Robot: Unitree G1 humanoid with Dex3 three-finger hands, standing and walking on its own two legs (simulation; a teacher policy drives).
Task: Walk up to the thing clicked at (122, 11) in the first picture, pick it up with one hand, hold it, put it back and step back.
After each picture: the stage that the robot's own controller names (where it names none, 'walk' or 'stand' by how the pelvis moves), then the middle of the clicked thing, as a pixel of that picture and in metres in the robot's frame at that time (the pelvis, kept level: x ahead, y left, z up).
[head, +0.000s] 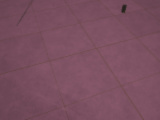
stand; (123, 8) +2.27 -0.65 -0.72
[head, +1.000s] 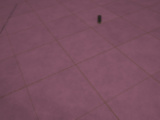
walk; (99, 19) +2.19 -0.11 -0.69
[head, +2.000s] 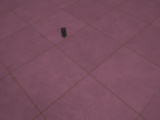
walk; (63, 32) +1.53 +0.29 -0.71
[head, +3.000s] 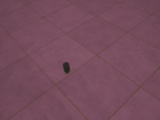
walk; (66, 67) +1.01 +0.26 -0.72
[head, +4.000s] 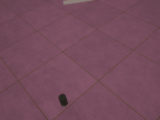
walk; (63, 100) +0.64 +0.26 -0.72
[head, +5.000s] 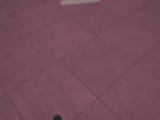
stand; out of the picture +0.42 +0.22 -0.69
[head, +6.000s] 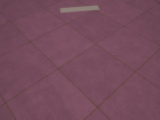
stand; out of the picture +0.39 +0.20 -0.72
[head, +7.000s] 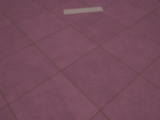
stand; out of the picture +0.37 +0.20 -0.73
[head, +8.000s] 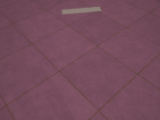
stand; out of the picture +0.37 +0.22 -0.73
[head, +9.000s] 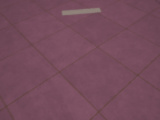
stand; out of the picture +0.36 +0.21 -0.73
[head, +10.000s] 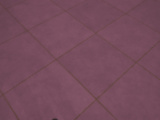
go down; out of the picture +0.37 +0.21 -0.72
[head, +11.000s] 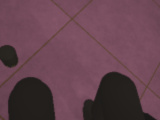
go down; (9, 57) +0.45 +0.25 -0.28
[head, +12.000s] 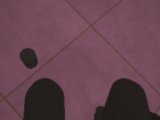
close in; (29, 59) +0.45 +0.24 -0.30
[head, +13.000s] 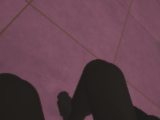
close in; out of the picture +0.44 +0.28 -0.22
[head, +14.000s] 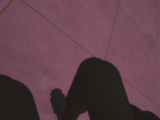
close; out of the picture +0.43 +0.29 -0.22
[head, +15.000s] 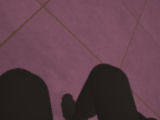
lift; out of the picture +0.39 +0.27 -0.20
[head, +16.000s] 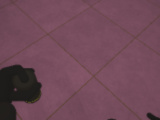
lift; (28, 87) +0.33 +0.20 -0.01
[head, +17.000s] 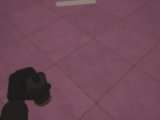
hold; (39, 90) +0.33 +0.17 +0.01
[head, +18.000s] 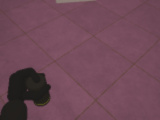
hold; (39, 90) +0.33 +0.18 -0.01
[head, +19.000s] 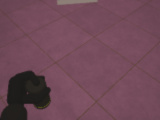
crouch; (39, 93) +0.32 +0.18 -0.01
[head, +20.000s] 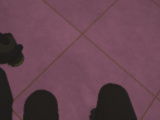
crouch; (10, 52) +0.45 +0.23 -0.10
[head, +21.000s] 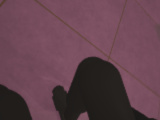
lower; out of the picture +0.44 +0.30 -0.23
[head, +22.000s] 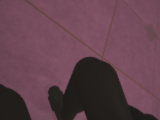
lower; out of the picture +0.44 +0.31 -0.23
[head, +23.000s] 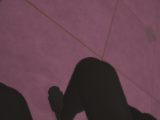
lower; out of the picture +0.44 +0.31 -0.23
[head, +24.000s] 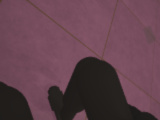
lower; out of the picture +0.44 +0.31 -0.23
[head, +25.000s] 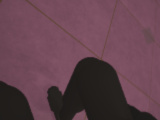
loosen; out of the picture +0.44 +0.31 -0.24
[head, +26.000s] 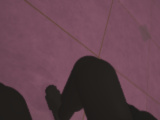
withdraw; out of the picture +0.43 +0.30 -0.23
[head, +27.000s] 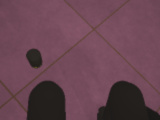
walk; (35, 59) +0.47 +0.24 -0.33
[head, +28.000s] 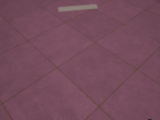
stand; out of the picture +0.40 +0.20 -0.66
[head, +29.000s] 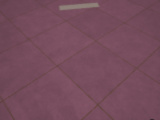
stand; out of the picture +0.41 +0.22 -0.67
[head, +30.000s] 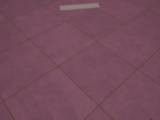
stand; out of the picture +0.40 +0.21 -0.67
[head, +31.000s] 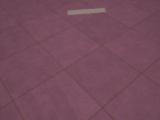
stand; out of the picture +0.42 +0.21 -0.72
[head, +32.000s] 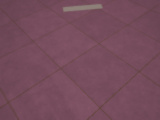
stand; out of the picture +0.38 +0.22 -0.73
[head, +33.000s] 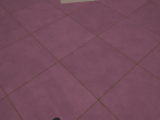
walk; out of the picture +0.40 +0.22 -0.72
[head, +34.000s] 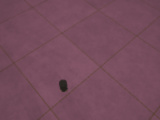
walk; (63, 85) +0.61 +0.17 -0.69
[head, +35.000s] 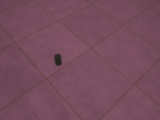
walk; (58, 60) +0.93 +0.22 -0.71
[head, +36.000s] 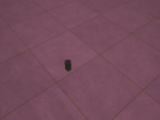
stand; (68, 65) +1.00 +0.19 -0.71
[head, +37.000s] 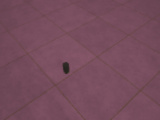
stand; (66, 68) +1.01 +0.20 -0.72
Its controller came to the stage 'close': yes
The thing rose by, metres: 0.70
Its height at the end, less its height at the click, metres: +0.00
